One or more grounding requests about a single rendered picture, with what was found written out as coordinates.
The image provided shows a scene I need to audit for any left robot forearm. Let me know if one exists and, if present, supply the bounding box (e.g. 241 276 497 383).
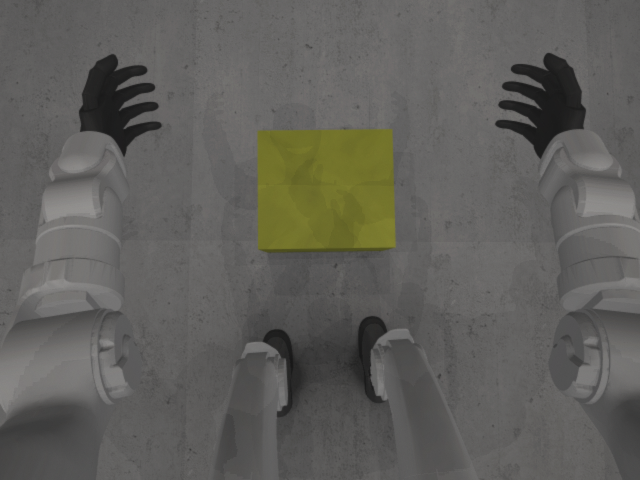
0 131 130 413

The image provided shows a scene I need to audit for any robot left hand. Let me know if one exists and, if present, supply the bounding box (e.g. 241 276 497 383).
79 54 162 156

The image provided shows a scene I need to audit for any left robot shin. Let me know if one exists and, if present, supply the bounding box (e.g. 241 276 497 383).
232 342 283 407

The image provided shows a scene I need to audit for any left robot upper arm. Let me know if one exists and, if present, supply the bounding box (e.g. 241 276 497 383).
0 308 142 480

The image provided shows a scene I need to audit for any robot right hand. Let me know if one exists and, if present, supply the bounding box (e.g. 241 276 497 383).
495 53 586 159

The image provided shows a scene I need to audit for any right robot forearm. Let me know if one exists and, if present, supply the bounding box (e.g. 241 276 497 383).
538 129 640 314

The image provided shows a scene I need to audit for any left robot thigh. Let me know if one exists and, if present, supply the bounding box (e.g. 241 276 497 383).
208 352 288 480

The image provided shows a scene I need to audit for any carton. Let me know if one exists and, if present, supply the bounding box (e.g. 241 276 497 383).
258 129 396 253

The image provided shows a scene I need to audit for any right robot upper arm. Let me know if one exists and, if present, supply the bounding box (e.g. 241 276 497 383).
548 308 640 480

